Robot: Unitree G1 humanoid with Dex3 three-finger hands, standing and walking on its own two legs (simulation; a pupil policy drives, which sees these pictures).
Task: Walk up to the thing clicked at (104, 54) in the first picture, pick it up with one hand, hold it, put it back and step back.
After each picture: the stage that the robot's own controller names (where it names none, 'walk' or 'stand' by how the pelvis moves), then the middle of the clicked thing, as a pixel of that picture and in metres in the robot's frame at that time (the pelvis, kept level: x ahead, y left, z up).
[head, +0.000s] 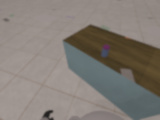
stand; (105, 51) +0.72 -0.11 -0.08
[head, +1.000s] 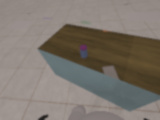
rise first; (83, 51) +0.63 +0.14 -0.06
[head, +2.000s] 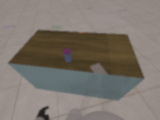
stand; (67, 55) +0.56 +0.24 -0.04
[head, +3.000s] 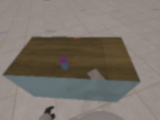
stand; (64, 63) +0.51 +0.26 -0.08
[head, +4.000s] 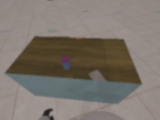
stand; (66, 63) +0.51 +0.25 -0.08
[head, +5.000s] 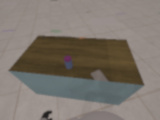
stand; (68, 62) +0.52 +0.23 -0.08
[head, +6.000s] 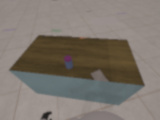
stand; (68, 62) +0.52 +0.23 -0.08
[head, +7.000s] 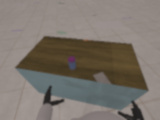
rise first; (72, 63) +0.53 +0.21 -0.08
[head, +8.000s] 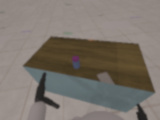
go down; (76, 62) +0.54 +0.20 -0.07
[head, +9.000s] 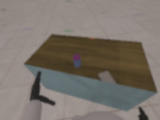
go down; (77, 61) +0.54 +0.20 -0.07
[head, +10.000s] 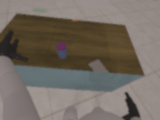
go down; (62, 50) +0.53 +0.19 -0.01
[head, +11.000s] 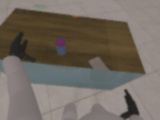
close in; (61, 47) +0.54 +0.20 +0.00
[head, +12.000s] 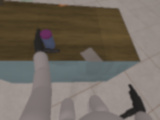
close; (48, 40) +0.57 +0.22 +0.04
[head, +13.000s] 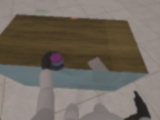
lift; (58, 62) +0.41 +0.21 +0.02
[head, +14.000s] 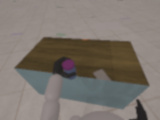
lift; (70, 70) +0.32 +0.15 +0.13
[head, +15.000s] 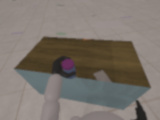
hold; (69, 69) +0.32 +0.15 +0.13
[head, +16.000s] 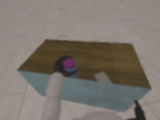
hold; (71, 68) +0.32 +0.15 +0.14
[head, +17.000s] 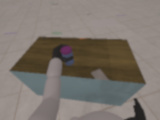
crouch; (67, 56) +0.42 +0.16 +0.14
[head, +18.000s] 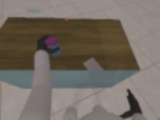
lower; (54, 47) +0.51 +0.20 +0.06
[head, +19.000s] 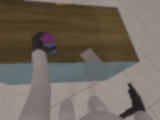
lower; (50, 44) +0.52 +0.19 +0.03
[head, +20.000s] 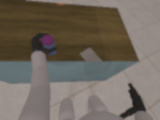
lower; (49, 45) +0.52 +0.20 +0.03
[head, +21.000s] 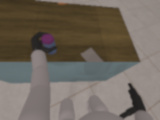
lower; (49, 44) +0.52 +0.20 +0.03
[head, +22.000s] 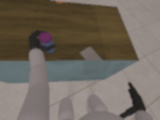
lower; (47, 43) +0.53 +0.21 +0.04
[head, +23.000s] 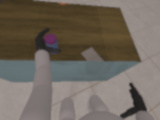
open; (52, 44) +0.52 +0.19 +0.03
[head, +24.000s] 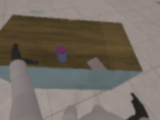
sink last; (62, 54) +0.50 +0.18 +0.00
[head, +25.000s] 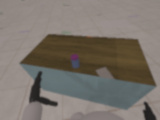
stand; (75, 61) +0.52 +0.19 -0.02
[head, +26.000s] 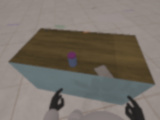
stand; (72, 59) +0.50 +0.19 -0.01
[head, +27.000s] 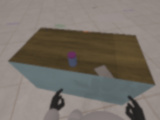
stand; (72, 59) +0.50 +0.19 -0.01
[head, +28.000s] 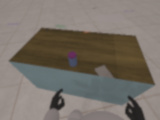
stand; (72, 59) +0.50 +0.18 -0.01
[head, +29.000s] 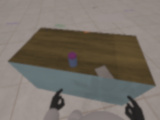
stand; (72, 59) +0.49 +0.18 -0.01
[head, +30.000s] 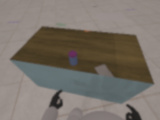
stand; (73, 58) +0.51 +0.18 -0.02
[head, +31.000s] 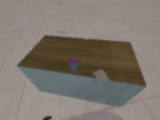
stand; (73, 64) +0.52 +0.19 -0.08
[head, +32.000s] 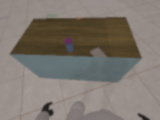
walk; (69, 45) +0.63 +0.23 -0.05
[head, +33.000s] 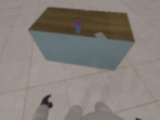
walk; (78, 26) +0.93 +0.18 -0.05
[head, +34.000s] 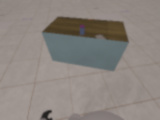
stand; (82, 29) +1.12 +0.19 -0.06
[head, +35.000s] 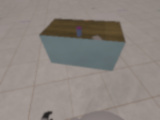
stand; (79, 31) +1.10 +0.22 -0.08
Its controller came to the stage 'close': yes
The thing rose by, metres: 0.21
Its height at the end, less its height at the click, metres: +0.00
